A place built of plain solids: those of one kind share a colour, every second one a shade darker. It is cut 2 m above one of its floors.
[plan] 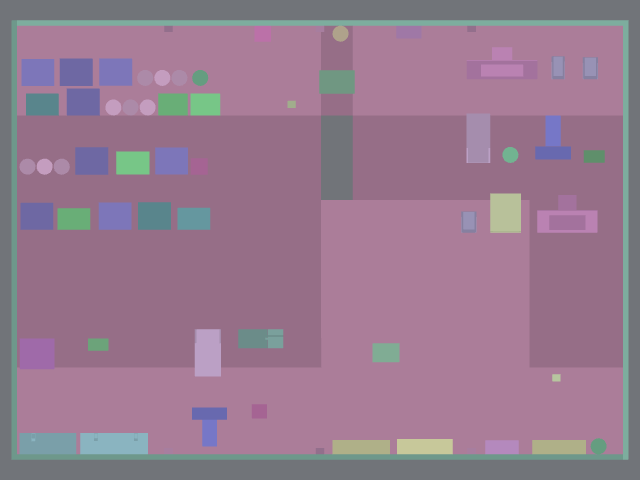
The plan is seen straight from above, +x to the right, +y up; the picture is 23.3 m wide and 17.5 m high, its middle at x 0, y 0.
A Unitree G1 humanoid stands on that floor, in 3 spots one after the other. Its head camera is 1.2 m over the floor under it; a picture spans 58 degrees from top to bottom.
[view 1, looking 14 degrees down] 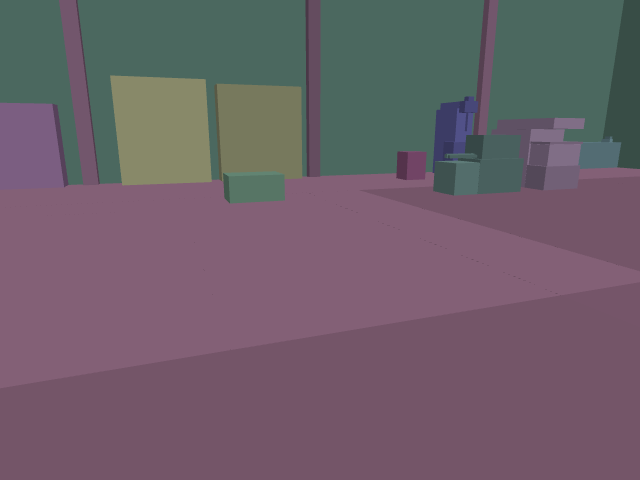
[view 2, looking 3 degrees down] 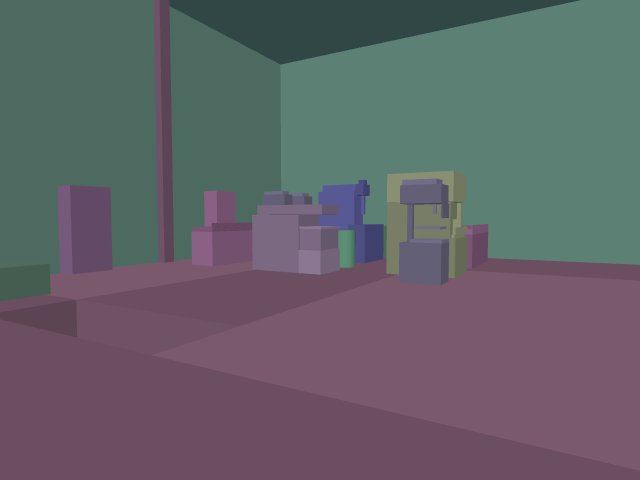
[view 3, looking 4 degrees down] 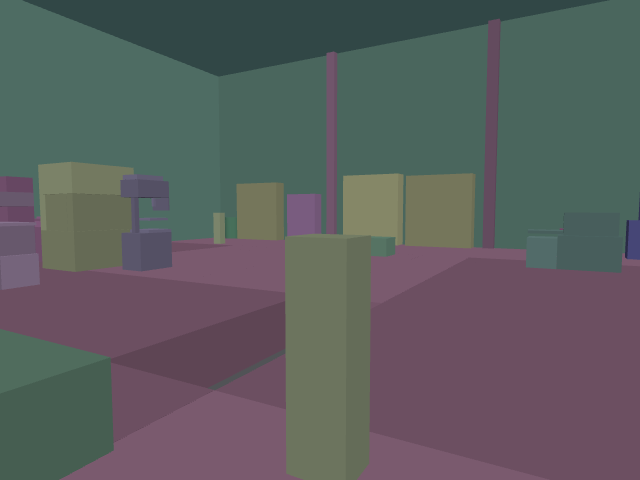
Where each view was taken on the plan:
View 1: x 3.97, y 3.73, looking -110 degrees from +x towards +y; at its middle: floor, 4.97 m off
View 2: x -2.45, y -1.67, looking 30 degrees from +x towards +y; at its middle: shaper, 9.05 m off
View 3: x -1.94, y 6.65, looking -61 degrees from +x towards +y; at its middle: pendant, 1.81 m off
